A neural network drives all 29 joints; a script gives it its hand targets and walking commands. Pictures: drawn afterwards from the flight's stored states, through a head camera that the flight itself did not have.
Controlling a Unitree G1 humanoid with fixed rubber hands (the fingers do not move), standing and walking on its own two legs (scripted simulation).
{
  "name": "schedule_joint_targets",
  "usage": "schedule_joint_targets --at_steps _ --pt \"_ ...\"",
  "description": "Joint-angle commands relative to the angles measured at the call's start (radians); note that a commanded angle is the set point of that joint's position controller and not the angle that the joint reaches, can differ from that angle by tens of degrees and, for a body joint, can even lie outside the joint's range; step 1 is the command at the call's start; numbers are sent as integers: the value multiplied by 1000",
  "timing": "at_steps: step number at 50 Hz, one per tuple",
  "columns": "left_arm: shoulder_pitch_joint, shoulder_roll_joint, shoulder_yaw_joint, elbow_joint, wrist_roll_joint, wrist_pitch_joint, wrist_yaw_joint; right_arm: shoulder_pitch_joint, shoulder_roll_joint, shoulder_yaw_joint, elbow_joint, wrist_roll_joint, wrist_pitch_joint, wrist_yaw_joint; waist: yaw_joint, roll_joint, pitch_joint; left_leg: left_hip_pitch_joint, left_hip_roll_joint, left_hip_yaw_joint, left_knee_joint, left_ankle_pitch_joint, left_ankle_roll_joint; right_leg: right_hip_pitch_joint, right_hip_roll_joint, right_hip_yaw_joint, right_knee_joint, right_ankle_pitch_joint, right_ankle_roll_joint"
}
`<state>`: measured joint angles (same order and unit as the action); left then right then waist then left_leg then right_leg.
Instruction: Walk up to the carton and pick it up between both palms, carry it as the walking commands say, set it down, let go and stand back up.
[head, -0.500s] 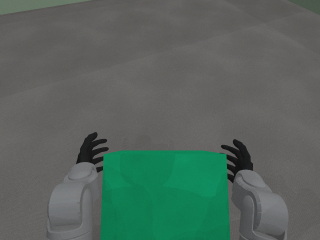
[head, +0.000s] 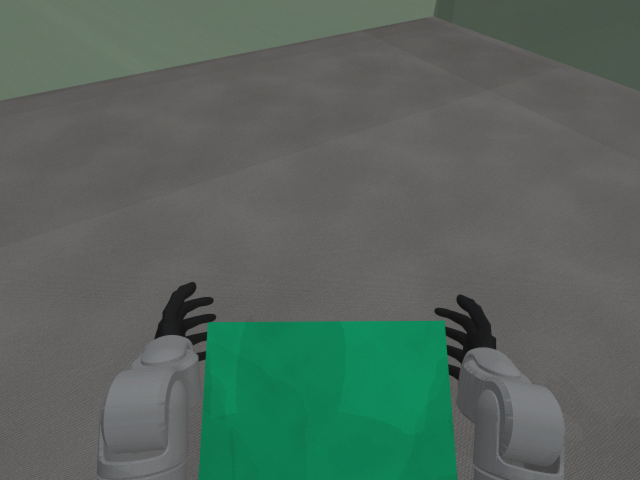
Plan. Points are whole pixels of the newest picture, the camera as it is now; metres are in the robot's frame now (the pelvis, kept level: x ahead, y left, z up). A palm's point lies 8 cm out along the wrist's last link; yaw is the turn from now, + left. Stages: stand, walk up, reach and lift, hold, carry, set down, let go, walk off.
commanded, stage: carry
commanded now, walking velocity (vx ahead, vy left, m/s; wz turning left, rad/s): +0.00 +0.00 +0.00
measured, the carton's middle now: (324, 402) +0.25 +0.00 -0.02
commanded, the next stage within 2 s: hold in 1.74 s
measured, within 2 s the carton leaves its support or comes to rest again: neither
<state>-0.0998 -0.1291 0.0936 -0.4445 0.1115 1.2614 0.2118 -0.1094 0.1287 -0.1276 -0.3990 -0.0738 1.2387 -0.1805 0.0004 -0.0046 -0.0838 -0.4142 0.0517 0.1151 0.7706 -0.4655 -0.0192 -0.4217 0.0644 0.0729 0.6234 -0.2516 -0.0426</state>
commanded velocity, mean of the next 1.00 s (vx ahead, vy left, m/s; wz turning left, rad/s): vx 0.00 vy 0.00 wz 0.00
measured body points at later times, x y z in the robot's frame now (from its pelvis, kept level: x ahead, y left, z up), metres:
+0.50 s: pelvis -0.06 +0.03 +0.00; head -0.09 +0.03 +0.45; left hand +0.20 +0.20 +0.10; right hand +0.20 -0.14 +0.09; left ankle -0.02 +0.13 -0.73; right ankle +0.03 -0.09 -0.73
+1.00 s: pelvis -0.06 +0.03 +0.00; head -0.07 +0.04 +0.45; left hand +0.20 +0.20 +0.08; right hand +0.21 -0.13 +0.08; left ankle -0.02 +0.13 -0.73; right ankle +0.03 -0.09 -0.73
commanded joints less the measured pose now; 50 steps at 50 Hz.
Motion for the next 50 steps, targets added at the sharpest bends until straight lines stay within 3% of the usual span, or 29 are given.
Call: schedule_joint_targets --at_steps 1,2,6,7,8,10,11,13,14,16,19,20,21,22,23,24,25,26,27,28,29,30,33,36,39,41,46,48,50 --pt "-589 -936 -664 -171 -444 -51 -308 -610 988 756 -188 421 -21 249 -7 -125 -338 -95 -34 -73 53 -52 -15 340 -273 352 -225 468 -88" --pt "-512 -929 -632 -168 -433 -62 -305 -610 995 769 -235 430 -31 242 6 -201 -379 -84 -62 -52 -3 -52 -19 392 -277 346 -236 520 -103" --pt "-544 -927 -686 -252 -431 -64 -285 -533 987 744 -203 430 -20 249 -13 -94 -446 171 -41 -19 -283 98 -7 305 -235 264 -191 421 -63" --pt "-476 -914 -684 -193 -423 -54 -289 -558 946 745 -238 415 -24 247 -18 -171 -445 266 0 -60 -266 167 2 177 -200 218 -186 336 -29" --pt "-571 -925 -710 -192 -427 -50 -278 -566 940 704 -199 399 -18 247 -28 -63 -442 297 52 -109 -331 239 5 130 -166 136 -111 329 -17" --pt "-572 -891 -703 -164 -412 -43 -280 -506 910 667 -109 369 -12 254 -14 174 -316 287 209 -247 -452 260 70 -28 -51 -17 -40 40 14" --pt "-595 -907 -740 -215 -433 -54 -278 -531 914 691 -165 402 -28 267 -18 264 -315 311 262 -261 -462 317 101 -100 -54 -28 4 -72 12" --pt "-573 -898 -719 -192 -425 -50 -270 -521 917 681 -122 402 -23 265 -7 206 -293 240 248 -155 -356 440 122 -14 -84 -43 -3 -14 16" --pt "-530 -931 -704 -152 -431 -45 -270 -576 943 690 -176 423 -21 263 1 69 -354 240 204 -119 -282 412 104 56 -77 -39 -79 100 2" --pt "-546 -913 -704 -141 -423 -38 -266 -579 885 690 -190 408 -19 259 -10 99 -309 166 145 -94 -237 333 73 107 -101 7 -81 285 -19" --pt "-636 -899 -716 -173 -423 -29 -255 -564 868 624 -104 396 -12 263 -14 200 -248 56 133 -152 -391 -181 63 62 -103 26 -99 -16 -19" --pt "-590 -868 -666 -80 -397 -28 -252 -584 848 611 -54 397 -4 261 -19 111 -242 61 156 -168 -406 -212 67 46 -82 -6 -88 -8 -5" --pt "-577 -876 -660 -65 -396 -21 -254 -554 850 602 -30 381 -4 260 -22 148 -193 8 159 -169 -419 -276 58 58 -72 -16 -72 -18 -4" --pt "-546 -865 -632 -52 -391 -20 -255 -574 849 620 -66 396 -4 257 -18 55 -184 18 120 -146 -365 -212 44 50 -104 35 -132 -29 -4" --pt "-537 -900 -651 -41 -394 -26 -258 -628 863 634 -111 408 -15 259 -18 93 -214 68 100 -108 -351 -192 37 24 -105 57 -158 -59 -1" --pt "-562 -884 -668 -86 -401 -27 -262 -625 859 650 -147 414 -16 262 -22 -25 -189 60 111 -122 -325 -130 41 -1 -123 78 -204 -50 -12" --pt "-582 -884 -648 -14 -402 -24 -259 -622 856 621 -57 396 -12 252 -24 14 -208 75 98 -128 -306 -104 40 3 -126 89 -187 -17 -20" --pt "-537 -887 -632 -18 -395 -27 -254 -655 856 630 -89 429 -13 260 -23 101 -268 98 117 -150 -350 -160 48 0 -102 58 -146 -61 -13" --pt "-552 -917 -653 -48 -405 -32 -257 -684 863 641 -155 428 -25 254 -17 100 -249 93 112 -127 -329 -96 46 39 -115 44 -157 26 -4" --pt "-605 -858 -630 -129 -418 -22 -239 -584 864 607 -67 419 0 243 -26 27 -239 80 88 -107 -258 -76 32 50 -150 107 -216 -14 -25" --pt "-517 -860 -596 -35 -378 -25 -248 -673 866 656 -116 436 -7 244 -19 -60 -243 49 55 -95 -202 -109 29 70 -166 162 -263 -121 -18" --pt "-599 -893 -631 -84 -397 -33 -245 -695 898 663 -130 450 -12 243 -31 -75 -229 103 38 -87 -175 -27 11 14 -200 207 -294 -120 -39" --pt "-515 -846 -604 -50 -387 -16 -249 -645 853 646 -97 430 6 238 -26 -46 -219 188 -8 -49 -162 -7 15 -122 -179 204 -360 -278 -14" --pt "-598 -860 -650 -137 -414 -20 -246 -641 871 631 -123 446 -3 243 -27 88 -232 148 72 -144 -334 -56 37 -102 -106 92 -216 -150 8" --pt "-582 -837 -621 -123 -390 -22 -225 -665 837 611 -113 448 -1 233 -26 109 -205 108 103 -177 -395 -110 37 -25 -80 20 -154 -64 3" --pt "-575 -862 -629 -128 -413 -13 -229 -667 862 629 -142 464 10 228 -29 -2 -223 90 59 -103 -265 35 10 60 -153 110 -239 -20 -21" --pt "-594 -877 -641 -195 -418 -28 -223 -629 893 630 -138 473 -4 233 -27 26 -309 139 51 -106 -225 174 14 92 -174 102 -213 202 -32" --pt "-583 -868 -625 -161 -415 -22 -225 -644 856 618 -148 461 -1 222 -34 -13 -281 186 44 -98 -228 132 8 30 -181 129 -248 74 -38" --pt "-518 -878 -644 -138 -415 -27 -234 -649 837 638 -192 458 -10 223 -26 37 -292 196 71 -134 -280 121 42 28 -147 88 -193 66 -24"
